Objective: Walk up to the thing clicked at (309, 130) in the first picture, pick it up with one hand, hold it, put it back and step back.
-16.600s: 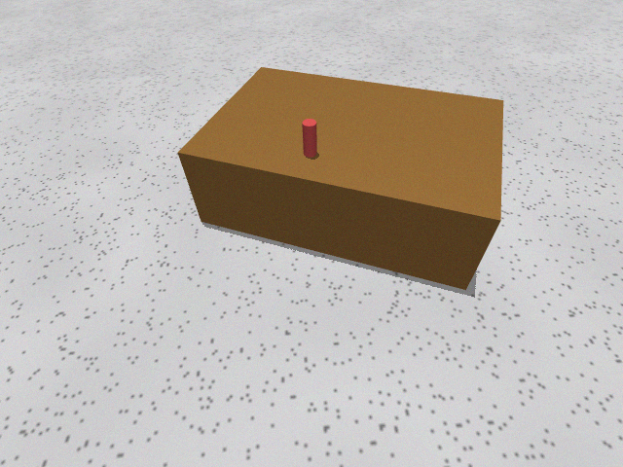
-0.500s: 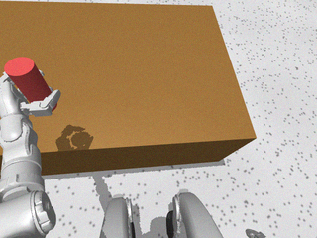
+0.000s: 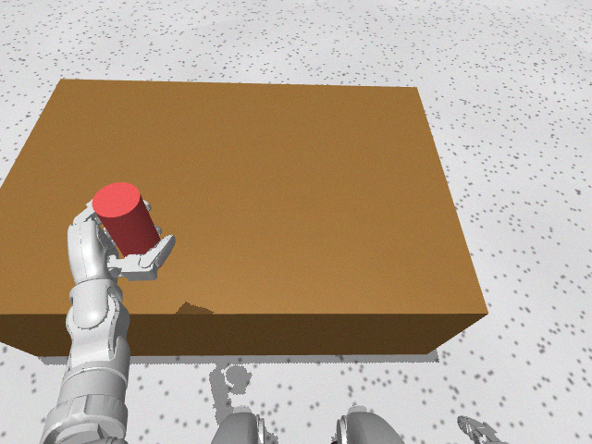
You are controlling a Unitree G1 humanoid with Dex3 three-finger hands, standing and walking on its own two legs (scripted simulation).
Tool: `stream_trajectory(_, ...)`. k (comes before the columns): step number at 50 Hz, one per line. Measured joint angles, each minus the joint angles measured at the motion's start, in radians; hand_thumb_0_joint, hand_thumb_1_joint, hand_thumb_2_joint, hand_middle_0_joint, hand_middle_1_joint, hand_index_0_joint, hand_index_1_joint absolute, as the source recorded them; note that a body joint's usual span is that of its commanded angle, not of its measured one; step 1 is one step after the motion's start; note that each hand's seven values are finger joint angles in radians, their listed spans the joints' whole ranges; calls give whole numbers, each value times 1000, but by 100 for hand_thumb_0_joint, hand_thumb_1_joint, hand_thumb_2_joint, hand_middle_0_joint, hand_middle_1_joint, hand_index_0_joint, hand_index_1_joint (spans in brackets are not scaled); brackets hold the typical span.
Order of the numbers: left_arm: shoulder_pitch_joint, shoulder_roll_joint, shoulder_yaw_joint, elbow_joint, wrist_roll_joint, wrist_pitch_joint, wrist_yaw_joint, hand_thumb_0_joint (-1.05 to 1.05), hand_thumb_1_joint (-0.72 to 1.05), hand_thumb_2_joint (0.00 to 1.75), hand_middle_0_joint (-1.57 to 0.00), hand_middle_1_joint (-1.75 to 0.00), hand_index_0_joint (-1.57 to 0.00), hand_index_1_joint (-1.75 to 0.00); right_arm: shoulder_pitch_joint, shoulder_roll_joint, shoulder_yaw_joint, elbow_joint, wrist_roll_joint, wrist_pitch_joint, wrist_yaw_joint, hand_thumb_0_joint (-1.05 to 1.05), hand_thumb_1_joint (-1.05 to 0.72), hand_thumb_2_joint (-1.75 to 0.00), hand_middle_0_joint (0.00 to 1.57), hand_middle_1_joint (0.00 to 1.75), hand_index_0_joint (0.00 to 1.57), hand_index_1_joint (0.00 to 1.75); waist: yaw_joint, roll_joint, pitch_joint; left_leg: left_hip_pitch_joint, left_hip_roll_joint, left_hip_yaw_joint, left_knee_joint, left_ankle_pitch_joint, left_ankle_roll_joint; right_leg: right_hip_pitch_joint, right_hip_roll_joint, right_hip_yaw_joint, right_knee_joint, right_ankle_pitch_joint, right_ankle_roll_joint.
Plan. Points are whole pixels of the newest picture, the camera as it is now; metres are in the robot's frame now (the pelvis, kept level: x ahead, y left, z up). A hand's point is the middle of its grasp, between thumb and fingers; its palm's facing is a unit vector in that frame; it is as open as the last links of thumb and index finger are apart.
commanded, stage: lift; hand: left
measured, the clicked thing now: (134, 231) +0.39 +0.22 +0.05
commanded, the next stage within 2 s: hold in 0.72 s
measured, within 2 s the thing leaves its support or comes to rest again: neither
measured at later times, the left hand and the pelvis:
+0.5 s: hand (150, 235) +0.37 +0.19 +0.07, palm faces +0.26 -0.97 -0.02, open 8.2 cm; pelvis +0.02 -0.01 +0.03, yaw +0 degrees
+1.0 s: hand (153, 241) +0.36 +0.18 +0.08, palm faces +0.27 -0.96 -0.02, open 8.2 cm; pelvis +0.02 -0.01 +0.04, yaw +1 degrees
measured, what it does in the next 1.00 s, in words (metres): stands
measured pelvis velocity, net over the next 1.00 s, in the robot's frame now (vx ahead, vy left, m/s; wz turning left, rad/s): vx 0.02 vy -0.01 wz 0.01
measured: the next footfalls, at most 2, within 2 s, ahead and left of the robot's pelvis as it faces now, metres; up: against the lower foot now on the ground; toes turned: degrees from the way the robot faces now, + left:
none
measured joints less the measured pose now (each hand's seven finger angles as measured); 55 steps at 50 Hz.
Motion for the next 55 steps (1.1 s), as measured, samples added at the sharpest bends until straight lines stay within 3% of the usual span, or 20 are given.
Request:
stream_trajectory(25,159,-68,-88,-172,-5,19,39,0,-25,110,-87,-124,-88,-120,-7,2,-13,-16,2,12,8,1,-89,-89,20,30,20,30,24,3,25,200,-7,13,-150,32,-10,186,-1,12,-127,21,-5)
stream_trajectory(55,232,-101,-112,-264,-4,61,68,0,-25,110,-87,-125,-87,-121,-23,8,-10,-18,5,9,-2,1,-89,-89,20,30,20,30,33,4,47,301,-9,15,-234,69,-17,280,0,15,-197,51,-10)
